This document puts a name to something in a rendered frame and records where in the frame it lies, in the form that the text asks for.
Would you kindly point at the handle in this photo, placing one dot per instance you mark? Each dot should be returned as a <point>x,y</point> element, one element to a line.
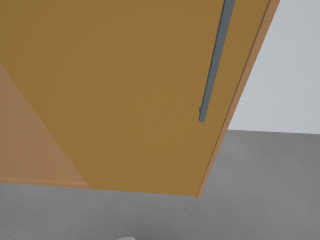
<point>222,30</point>

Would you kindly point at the wardrobe door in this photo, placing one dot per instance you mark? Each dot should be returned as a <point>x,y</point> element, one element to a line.
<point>119,83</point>
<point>27,148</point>

